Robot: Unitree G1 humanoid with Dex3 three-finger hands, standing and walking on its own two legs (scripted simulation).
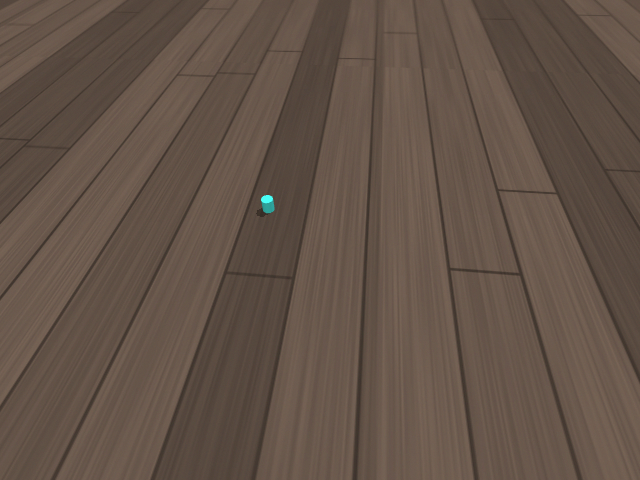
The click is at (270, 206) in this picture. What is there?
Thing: low tin
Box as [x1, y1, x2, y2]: [261, 195, 274, 212]
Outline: 265,195 261,198 263,210 265,212 271,212 274,209 272,197 269,195
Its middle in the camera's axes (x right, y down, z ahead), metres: -0.25 -0.15 +1.79
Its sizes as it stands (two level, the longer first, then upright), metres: 0.055 0.055 0.065
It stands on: the floor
